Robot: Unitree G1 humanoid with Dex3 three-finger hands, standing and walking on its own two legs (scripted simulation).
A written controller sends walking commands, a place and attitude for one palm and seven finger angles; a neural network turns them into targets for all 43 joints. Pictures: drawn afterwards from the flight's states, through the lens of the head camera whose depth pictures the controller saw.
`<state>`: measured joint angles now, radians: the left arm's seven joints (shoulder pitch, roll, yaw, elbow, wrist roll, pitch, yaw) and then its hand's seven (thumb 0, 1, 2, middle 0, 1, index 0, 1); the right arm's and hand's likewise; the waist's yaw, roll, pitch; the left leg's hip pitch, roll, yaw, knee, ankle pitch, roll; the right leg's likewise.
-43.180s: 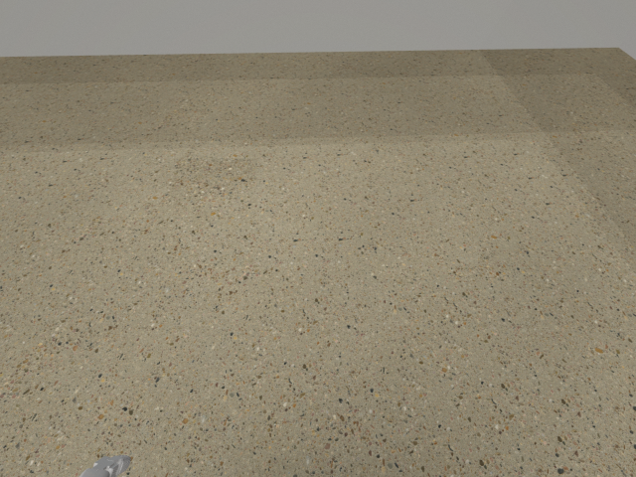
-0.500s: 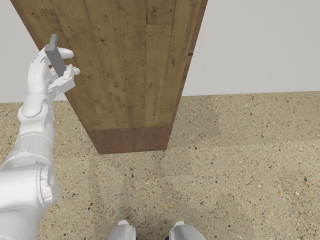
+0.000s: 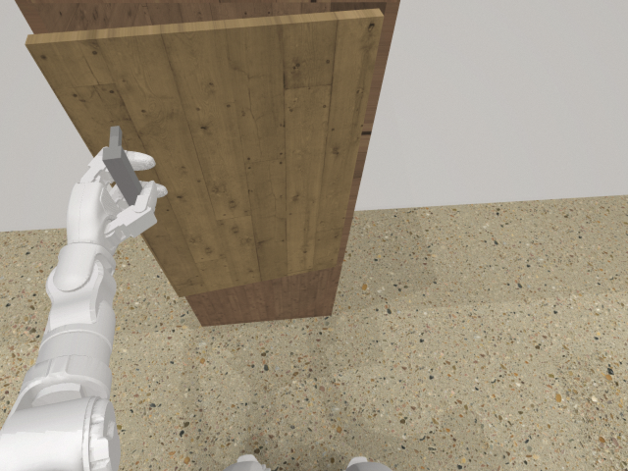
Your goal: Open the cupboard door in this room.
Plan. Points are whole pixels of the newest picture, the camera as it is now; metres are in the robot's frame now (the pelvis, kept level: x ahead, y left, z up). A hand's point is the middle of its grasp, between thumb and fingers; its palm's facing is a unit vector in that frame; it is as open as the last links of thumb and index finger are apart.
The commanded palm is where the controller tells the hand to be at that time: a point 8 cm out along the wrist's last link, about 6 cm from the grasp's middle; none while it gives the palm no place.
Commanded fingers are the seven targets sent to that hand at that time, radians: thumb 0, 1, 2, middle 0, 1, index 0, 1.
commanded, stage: pull the door open along its arc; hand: left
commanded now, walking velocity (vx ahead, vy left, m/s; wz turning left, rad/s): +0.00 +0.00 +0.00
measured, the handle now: (131, 177) +0.48 +0.23 +0.08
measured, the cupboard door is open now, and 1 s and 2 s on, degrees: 8 47 50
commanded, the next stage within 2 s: open thumb and fingers to let go in 0.60 s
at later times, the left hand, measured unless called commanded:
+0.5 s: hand (228, 306) +0.30 +0.09 +0.08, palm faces +0.46 -0.89 +0.01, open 5.8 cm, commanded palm +0.23 +0.11 +0.07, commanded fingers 0.00 0.90 0.90 -0.40 -1.35 -0.40 -1.35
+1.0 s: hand (262, 331) +0.27 +0.05 +0.08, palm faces +0.45 -0.89 -0.01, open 7.9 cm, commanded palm +0.22 +0.09 +0.07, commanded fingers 0.00 -0.22 0.42 -0.32 -1.23 -0.32 -1.23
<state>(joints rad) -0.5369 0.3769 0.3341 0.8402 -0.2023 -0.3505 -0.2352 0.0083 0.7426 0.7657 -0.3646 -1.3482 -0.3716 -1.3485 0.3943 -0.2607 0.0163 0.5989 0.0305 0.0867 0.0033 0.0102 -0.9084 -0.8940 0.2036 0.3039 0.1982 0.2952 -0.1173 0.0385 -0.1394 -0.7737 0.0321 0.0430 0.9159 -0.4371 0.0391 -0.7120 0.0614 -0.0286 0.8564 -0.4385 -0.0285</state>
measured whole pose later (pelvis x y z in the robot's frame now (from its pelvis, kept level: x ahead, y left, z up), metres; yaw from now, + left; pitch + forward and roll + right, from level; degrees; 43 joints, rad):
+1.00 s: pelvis -0.01 -0.06 +0.01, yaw +6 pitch +8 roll +1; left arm 0.17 -0.09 -0.21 0.03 0.05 -0.14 0.55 0.01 0.36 0.67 -0.36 -1.29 -0.37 -1.30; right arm 0.21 -0.20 0.01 0.57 -0.06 0.04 -0.01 0.02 -0.91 -0.89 0.20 0.30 0.20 0.30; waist -0.02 0.04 -0.13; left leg -0.59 0.00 -0.04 0.84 -0.39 -0.03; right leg -0.53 0.04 -0.11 0.86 -0.47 -0.10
